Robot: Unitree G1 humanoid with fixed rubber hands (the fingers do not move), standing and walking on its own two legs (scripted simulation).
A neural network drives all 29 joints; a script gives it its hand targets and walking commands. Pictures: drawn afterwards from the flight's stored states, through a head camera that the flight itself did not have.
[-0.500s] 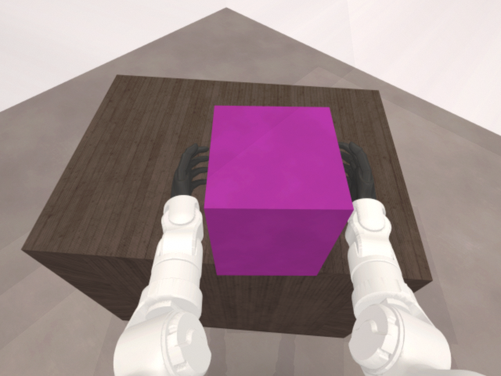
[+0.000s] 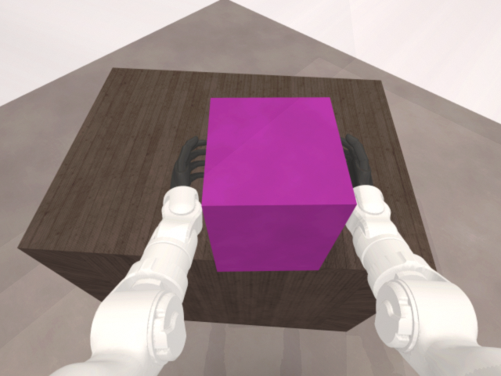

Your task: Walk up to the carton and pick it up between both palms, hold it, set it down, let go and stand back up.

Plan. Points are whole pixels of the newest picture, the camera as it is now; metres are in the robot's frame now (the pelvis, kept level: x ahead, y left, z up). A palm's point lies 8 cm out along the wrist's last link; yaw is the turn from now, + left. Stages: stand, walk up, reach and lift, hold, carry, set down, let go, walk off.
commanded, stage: set down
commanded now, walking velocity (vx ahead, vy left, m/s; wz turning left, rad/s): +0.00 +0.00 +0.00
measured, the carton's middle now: (269, 191) +0.43 -0.05 +0.00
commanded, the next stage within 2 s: none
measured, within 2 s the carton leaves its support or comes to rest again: neither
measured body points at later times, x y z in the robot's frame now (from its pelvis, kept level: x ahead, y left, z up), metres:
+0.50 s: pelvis -0.03 -0.02 -0.02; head +0.06 -0.01 +0.42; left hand +0.44 +0.14 +0.04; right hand +0.44 -0.23 +0.05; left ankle -0.02 +0.12 -0.74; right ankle +0.01 -0.09 -0.74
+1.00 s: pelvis -0.02 -0.01 -0.01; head +0.03 +0.00 +0.44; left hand +0.46 +0.14 +0.13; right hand +0.45 -0.23 +0.14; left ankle -0.02 +0.12 -0.74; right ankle +0.01 -0.09 -0.74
